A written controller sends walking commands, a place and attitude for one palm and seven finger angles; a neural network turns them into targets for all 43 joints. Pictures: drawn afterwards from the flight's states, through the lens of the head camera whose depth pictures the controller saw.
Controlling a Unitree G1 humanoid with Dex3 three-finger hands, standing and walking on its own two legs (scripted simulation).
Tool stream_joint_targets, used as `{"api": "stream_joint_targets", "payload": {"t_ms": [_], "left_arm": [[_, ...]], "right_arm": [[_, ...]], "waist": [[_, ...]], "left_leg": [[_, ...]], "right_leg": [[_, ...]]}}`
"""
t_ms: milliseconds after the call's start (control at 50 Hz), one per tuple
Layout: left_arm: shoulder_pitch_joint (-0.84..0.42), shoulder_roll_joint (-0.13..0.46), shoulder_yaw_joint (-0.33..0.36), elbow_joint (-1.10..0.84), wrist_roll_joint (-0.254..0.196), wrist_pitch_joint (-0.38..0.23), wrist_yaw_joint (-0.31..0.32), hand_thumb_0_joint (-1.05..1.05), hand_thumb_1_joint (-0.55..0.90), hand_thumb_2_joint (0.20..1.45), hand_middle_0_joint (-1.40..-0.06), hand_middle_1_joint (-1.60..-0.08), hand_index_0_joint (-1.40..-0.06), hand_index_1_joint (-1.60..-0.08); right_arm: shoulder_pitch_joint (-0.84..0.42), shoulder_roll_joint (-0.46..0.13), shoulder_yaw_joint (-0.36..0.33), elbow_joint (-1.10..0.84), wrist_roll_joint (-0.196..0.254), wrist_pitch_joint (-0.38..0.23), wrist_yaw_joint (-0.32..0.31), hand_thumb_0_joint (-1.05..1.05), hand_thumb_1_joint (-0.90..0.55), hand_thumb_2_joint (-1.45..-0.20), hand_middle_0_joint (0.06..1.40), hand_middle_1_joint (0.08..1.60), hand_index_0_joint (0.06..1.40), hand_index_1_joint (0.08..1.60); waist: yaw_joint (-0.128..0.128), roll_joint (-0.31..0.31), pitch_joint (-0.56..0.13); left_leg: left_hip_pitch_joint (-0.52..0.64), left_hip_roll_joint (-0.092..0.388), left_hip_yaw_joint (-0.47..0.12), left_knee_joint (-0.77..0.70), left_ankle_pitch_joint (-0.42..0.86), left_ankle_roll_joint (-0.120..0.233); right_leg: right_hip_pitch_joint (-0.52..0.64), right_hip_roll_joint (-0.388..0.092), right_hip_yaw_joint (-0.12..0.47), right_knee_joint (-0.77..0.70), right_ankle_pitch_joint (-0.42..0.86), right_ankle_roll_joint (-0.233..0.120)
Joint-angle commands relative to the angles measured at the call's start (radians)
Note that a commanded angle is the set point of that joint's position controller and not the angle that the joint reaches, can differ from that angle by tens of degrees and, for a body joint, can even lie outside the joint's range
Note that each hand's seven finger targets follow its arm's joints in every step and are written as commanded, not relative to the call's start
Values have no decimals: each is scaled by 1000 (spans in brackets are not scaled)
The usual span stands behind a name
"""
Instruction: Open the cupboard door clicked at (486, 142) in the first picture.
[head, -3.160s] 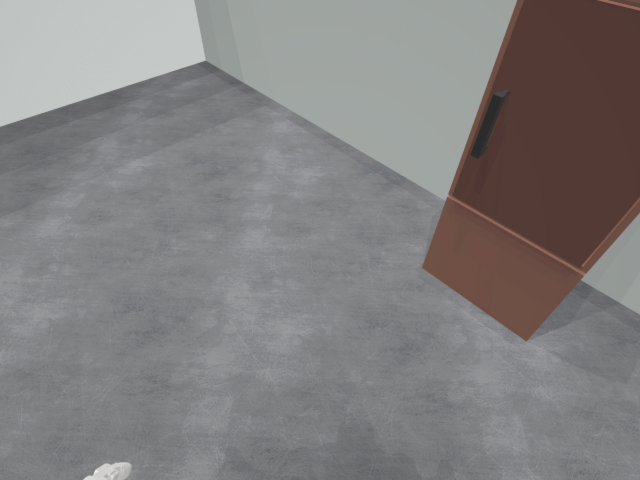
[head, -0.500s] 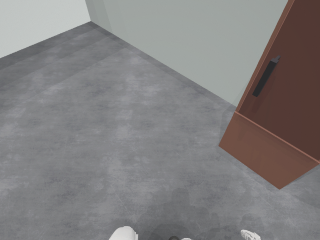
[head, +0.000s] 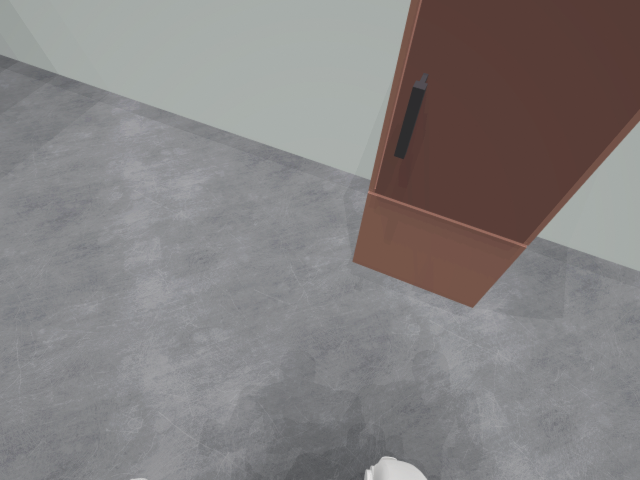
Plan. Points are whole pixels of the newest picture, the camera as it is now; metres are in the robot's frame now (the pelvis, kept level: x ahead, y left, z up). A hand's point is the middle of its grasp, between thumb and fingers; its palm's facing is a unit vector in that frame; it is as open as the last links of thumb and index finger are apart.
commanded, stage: turn to face it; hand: left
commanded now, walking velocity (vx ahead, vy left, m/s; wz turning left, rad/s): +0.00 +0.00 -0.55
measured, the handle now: (411, 117) +0.80 -0.15 -0.06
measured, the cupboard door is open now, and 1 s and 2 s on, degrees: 0 0 0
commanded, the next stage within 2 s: take the last steps up to it in 0.48 s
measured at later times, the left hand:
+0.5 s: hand (210, 429) +0.19 +0.17 -0.18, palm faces -0.20 -0.96 -0.19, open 7.4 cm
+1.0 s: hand (275, 387) +0.26 +0.08 -0.16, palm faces -0.42 -0.89 -0.18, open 7.4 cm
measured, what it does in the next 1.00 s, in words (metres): walks ahead, turning right: right foot, then left foot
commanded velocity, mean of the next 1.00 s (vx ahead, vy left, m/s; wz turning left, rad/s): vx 0.12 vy -0.04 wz -0.24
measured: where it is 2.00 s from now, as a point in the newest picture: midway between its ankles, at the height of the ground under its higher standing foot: (374, 465)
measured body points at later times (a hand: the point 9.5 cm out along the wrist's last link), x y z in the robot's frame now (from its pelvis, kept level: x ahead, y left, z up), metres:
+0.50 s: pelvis +0.06 +0.01 -0.01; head +0.09 +0.02 +0.44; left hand +0.20 +0.22 -0.16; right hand +0.08 -0.26 -0.14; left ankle +0.09 +0.11 -0.74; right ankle +0.01 -0.13 -0.73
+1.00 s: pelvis +0.10 -0.05 +0.00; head +0.12 -0.07 +0.45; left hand +0.28 +0.13 -0.15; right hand -0.07 -0.24 -0.15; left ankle +0.09 +0.11 -0.74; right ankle +0.06 -0.16 -0.74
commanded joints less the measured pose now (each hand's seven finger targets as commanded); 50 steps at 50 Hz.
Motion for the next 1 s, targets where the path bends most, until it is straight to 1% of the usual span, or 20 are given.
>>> {"api": "stream_joint_targets", "payload": {"t_ms": [0, 20, 40, 60, 80, 100, 200, 360, 420, 440, 460, 480, 540, 600, 720, 820, 900, 940, 960, 980], "left_arm": [[-48, 43, 2, -101, -7, -54, 3, 0, 900, 900, -200, -300, -200, -300], [1, 66, 6, -86, -3, -64, 7, 0, 900, 900, -200, -300, -200, -300], [118, 126, 19, -55, 1, -81, 15, 0, 900, 900, -200, -300, -200, -300], [220, 256, 48, -24, 3, -90, 36, 0, 900, 900, -200, -300, -200, -300], [259, 274, 55, -10, -19, -81, 52, 0, 900, 900, -200, -300, -200, -300], [206, 226, 45, -17, -18, -78, 61, 0, 900, 900, -200, -300, -200, -300], [-23, 148, 13, -93, -5, -71, 60, 0, 900, 900, -200, -300, -200, -300], [-13, 161, 18, -95, 2, -66, 56, 0, 900, 900, -200, -300, -200, -300], [-42, 136, 14, -93, -10, -58, 57, 0, 900, 900, -200, -300, -200, -300], [-16, 87, 6, -103, -18, -52, 55, 0, 900, 900, -200, -300, -200, -300], [17, 27, -5, -114, -24, -49, 49, 0, 900, 900, -200, -300, -200, -300], [4, 42, -1, -110, -16, -47, 52, 0, 900, 900, -200, -300, -200, -300], [19, 60, 16, -67, -2, -42, 39, 0, 900, 900, -200, -300, -200, -300], [52, 18, 1, -37, -6, -41, 29, 0, 900, 900, -200, -300, -200, -300], [-53, 0, -12, -36, 3, -54, 6, 0, 900, 900, -200, -300, -200, -300], [-100, -21, -19, -32, 2, -61, -8, 0, 900, 900, -200, -300, -200, -300], [-28, -35, -17, 4, -2, -74, -8, 0, 900, 900, -200, -300, -200, -300], [92, -15, -10, 58, 0, -87, 0, 0, 900, 900, -200, -300, -200, -300], [183, 38, 0, 93, 3, -100, 10, 0, 900, 900, -200, -300, -200, -300], [279, 146, 20, 128, 5, -114, 28, 0, 900, 900, -200, -300, -200, -300]], "right_arm": [[47, -237, -74, -36, 2, -12, -7, 0, -900, -900, 200, 300, 200, 300], [56, -236, -75, -37, 8, -13, -2, 0, -900, -900, 200, 300, 200, 300], [55, -222, -69, -48, 17, -12, 3, 0, -900, -900, 200, 300, 200, 300], [15, -129, -40, -100, 23, -9, 10, 0, -900, -900, 200, 300, 200, 300], [-58, -127, -33, -126, 23, 0, -8, 0, -900, -900, 200, 300, 200, 300], [-65, -127, -32, -117, 27, 5, -16, 0, -900, -900, 200, 300, 200, 300], [-10, -119, -33, -53, 6, 30, -4, 0, -900, -900, 200, 300, 200, 300], [-10, -103, -25, -61, 16, 7, -1, 0, -900, -900, 200, 300, 200, 300], [78, -110, -26, -29, 17, -7, -8, 0, -900, -900, 200, 300, 200, 300], [102, -165, -33, -23, 11, -18, -12, 0, -900, -900, 200, 300, 200, 300], [110, -253, -47, -32, 1, -23, -11, 0, -900, -900, 200, 300, 200, 300], [88, -260, -46, -44, -3, -12, -10, 0, -900, -900, 200, 300, 200, 300], [-8, -161, -16, -57, -6, -24, -23, 0, -900, -900, 200, 300, 200, 300], [42, -146, -15, -29, -6, -30, -22, 0, -900, -900, 200, 300, 200, 300], [190, -155, -38, 49, -9, -44, -19, 0, -900, -900, 200, 300, 200, 300], [203, -173, -48, 90, -14, -46, -13, 0, -900, -900, 200, 300, 200, 300], [152, -184, -49, 107, -15, -42, -7, 0, -900, -900, 200, 300, 200, 300], [135, -158, -45, 118, -10, -38, -2, 0, -900, -900, 200, 300, 200, 300], [129, -124, -35, 114, -1, -40, 5, 0, -900, -900, 200, 300, 200, 300], [102, -32, -9, 78, 8, -42, 12, 0, -900, -900, 200, 300, 200, 300]], "waist": [[-25, 240, -148], [1, 191, -176], [63, 75, -253], [105, -253, -303], [122, -237, -326], [93, -165, -271], [-15, -114, -124], [-6, -157, -164], [-52, -116, -183], [-51, 32, -202], [-43, 316, -198], [-44, 286, -155], [-1, 200, -76], [-11, 185, -149], [-83, 143, -117], [-91, 162, -69], [-42, 208, -65], [18, 115, -104], [59, 6, -136], [100, -300, -157]], "left_leg": [[151, 218, -60, 52, 926, 87], [98, 197, -34, 158, 930, 54], [-81, 178, -3, 354, 768, 2], [-436, 6, 13, 617, -84, -63], [-478, -16, -153, 752, -293, -53], [-482, 21, -224, 760, -234, -41], [-378, 6, -187, 630, -45, -67], [-259, -56, -138, 276, 3, -56], [-67, -62, -131, -1, 199, -43], [56, 51, -254, -105, 305, -2], [96, 288, -505, -169, 521, 103], [-41, 362, -544, -202, 475, 181], [-104, 232, -379, -212, 473, 149], [16, 182, -263, -200, 469, 133], [154, 257, -302, -257, 295, 163], [90, 264, -254, -280, 179, 152], [-34, 245, -196, -239, 117, 122], [-132, 177, -136, -99, 56, 70], [-264, 123, -51, 68, 17, 31], [-519, -4, 28, 358, -212, -12]], "right_leg": [[59, 50, -84, -229, 59, -36], [184, 58, -90, -346, 169, -47], [449, -22, 2, -439, 435, -84], [684, -309, 387, -424, 961, -205], [633, -388, 434, -393, 1201, -305], [555, -351, 356, -412, 1019, -318], [232, -194, 222, -479, 704, -231], [237, -153, 280, -435, 626, -227], [176, -103, 264, -340, 561, -161], [65, -25, 212, -236, 400, -110], [-72, 96, 76, -38, -19, -40], [-40, 79, 96, 146, -210, -33], [-74, 33, 111, 296, -59, -20], [-73, 31, 61, 263, 3, -7], [-156, -18, 20, 109, 11, -10], [-79, -28, -23, -96, -5, -24], [100, -3, -70, -269, 52, -43], [320, 31, -98, -431, 178, -59], [495, -52, -4, -490, 135, -92], [630, -292, 345, -609, 17, -190]]}}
